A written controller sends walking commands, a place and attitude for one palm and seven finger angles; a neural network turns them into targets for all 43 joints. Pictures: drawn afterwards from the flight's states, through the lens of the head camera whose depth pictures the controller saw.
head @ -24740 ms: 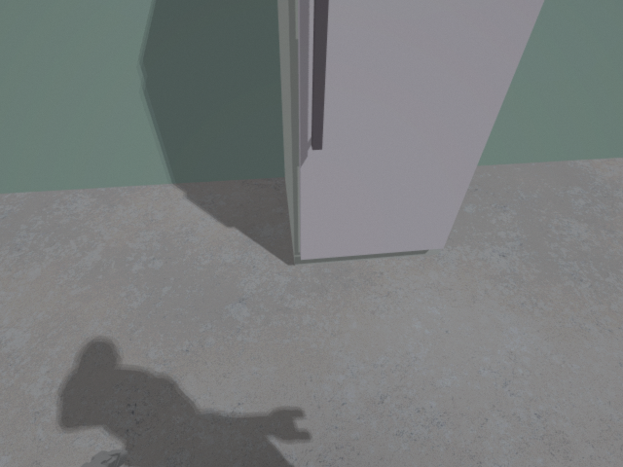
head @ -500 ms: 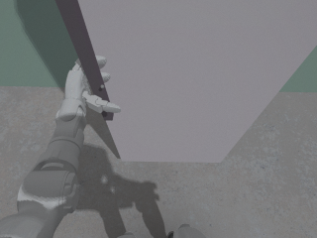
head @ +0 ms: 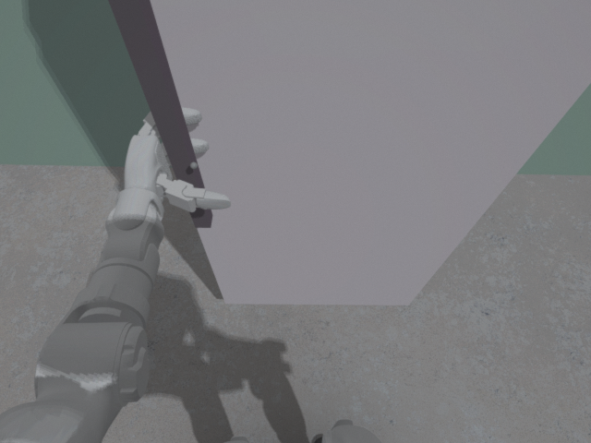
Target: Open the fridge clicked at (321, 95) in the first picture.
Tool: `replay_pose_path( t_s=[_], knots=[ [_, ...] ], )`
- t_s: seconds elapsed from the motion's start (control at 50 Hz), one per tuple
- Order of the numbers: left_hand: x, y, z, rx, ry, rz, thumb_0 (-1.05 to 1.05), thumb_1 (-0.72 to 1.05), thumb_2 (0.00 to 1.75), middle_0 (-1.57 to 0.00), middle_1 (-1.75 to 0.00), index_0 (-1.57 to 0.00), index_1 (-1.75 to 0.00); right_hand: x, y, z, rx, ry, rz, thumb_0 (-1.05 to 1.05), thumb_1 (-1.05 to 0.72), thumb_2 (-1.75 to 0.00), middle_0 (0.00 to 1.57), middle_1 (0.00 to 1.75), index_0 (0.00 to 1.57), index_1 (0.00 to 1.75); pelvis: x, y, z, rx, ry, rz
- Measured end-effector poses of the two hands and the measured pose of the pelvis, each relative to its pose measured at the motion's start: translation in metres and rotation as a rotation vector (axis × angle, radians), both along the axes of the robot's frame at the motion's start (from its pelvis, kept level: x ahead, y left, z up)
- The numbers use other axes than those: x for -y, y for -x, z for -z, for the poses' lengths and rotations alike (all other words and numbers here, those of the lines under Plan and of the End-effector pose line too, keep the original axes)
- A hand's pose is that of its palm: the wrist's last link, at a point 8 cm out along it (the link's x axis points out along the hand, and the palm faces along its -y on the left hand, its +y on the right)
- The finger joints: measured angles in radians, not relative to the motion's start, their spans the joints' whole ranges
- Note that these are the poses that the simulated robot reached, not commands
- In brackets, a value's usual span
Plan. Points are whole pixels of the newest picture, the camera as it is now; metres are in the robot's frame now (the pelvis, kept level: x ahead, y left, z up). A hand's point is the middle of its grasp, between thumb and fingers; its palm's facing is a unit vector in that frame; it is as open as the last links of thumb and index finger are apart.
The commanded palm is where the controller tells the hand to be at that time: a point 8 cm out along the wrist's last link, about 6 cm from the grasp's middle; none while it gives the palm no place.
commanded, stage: grip the handle and tug to test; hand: left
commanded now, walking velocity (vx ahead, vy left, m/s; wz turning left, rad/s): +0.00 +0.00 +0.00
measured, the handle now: (177, 123) +0.52 +0.15 +0.12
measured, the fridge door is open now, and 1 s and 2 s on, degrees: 0 0 15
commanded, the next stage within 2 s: pull the door a little, standing still in 1.26 s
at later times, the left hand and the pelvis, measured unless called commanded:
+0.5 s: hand (194, 164) +0.47 +0.13 +0.09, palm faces -0.03 -1.00 -0.01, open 6.0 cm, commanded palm +0.44 +0.18 +0.09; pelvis +0.00 +0.00 +0.00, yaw +0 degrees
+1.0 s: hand (195, 164) +0.47 +0.13 +0.09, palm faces -0.01 -1.00 -0.01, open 5.9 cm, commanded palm +0.43 +0.17 +0.09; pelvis +0.01 +0.00 +0.00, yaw +0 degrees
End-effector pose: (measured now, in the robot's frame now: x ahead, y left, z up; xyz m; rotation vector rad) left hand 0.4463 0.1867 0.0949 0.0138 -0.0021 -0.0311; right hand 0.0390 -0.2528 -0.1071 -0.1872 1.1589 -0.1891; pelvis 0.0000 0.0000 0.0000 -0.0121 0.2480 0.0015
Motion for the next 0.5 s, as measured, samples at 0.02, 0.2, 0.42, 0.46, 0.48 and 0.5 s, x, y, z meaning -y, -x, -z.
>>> replay_pose_path(
  t_s=[0.02,0.2,0.42,0.46,0.48,0.5],
  knots=[
    [0.0,0.0,0.0,0.001,-0.002,-0.001,-0.01,-0.39,0.35,-0.31,-1.22,-0.28,-1.24,-0.0001,0.0003,-0.0002,0.001,0.001,0.001,0.01,-0.91,-0.9,0.2,0.3,0.2,0.3,-0.0003,0.0001,0.0,0.0,0.0,0.0],
    [-0.0002,-0.0003,0.0001,0.002,-0.003,-0.004,-0.01,-0.05,0.5,-0.33,-1.26,-0.3,-1.27,-0.0008,0.0039,0.0005,-0.01,-0.001,0.008,0.01,-0.91,-0.9,0.2,0.3,0.2,0.3,-0.0019,-0.0004,-0.0003,-0.001,0.001,0.004],
    [-0.0011,-0.0044,0.0032,-0.008,-0.004,0.004,0.0,0.45,0.71,-0.39,-1.33,-0.37,-1.34,0.0007,0.0049,-0.0002,-0.018,0.011,0.006,0.01,-0.91,-0.9,0.2,0.3,0.2,0.3,-0.0015,0.0005,0.0004,-0.008,0.002,-0.001],
    [-0.0012,-0.0048,0.0035,-0.007,-0.001,0.002,0.0,0.55,0.75,-0.4,-1.35,-0.38,-1.35,0.001,0.0053,0.0008,-0.021,0.011,0.005,0.01,-0.91,-0.9,0.2,0.3,0.2,0.3,-0.0017,0.0004,0.0007,-0.01,0.002,0.0],
    [-0.0011,-0.0052,0.0039,-0.009,-0.001,0.002,0.0,0.59,0.77,-0.41,-1.35,-0.39,-1.36,0.0011,0.0056,0.0012,-0.023,0.011,0.005,0.01,-0.91,-0.9,0.2,0.3,0.2,0.3,-0.0017,0.0004,0.0009,-0.011,0.002,0.001],
    [-0.001,-0.0057,0.0043,-0.011,0.0,0.002,0.0,0.63,0.79,-0.41,-1.36,-0.4,-1.36,0.0012,0.0059,0.0013,-0.025,0.011,0.005,0.01,-0.91,-0.9,0.2,0.3,0.2,0.3,-0.0015,0.0004,0.001,-0.012,0.002,0.001]
  ],
)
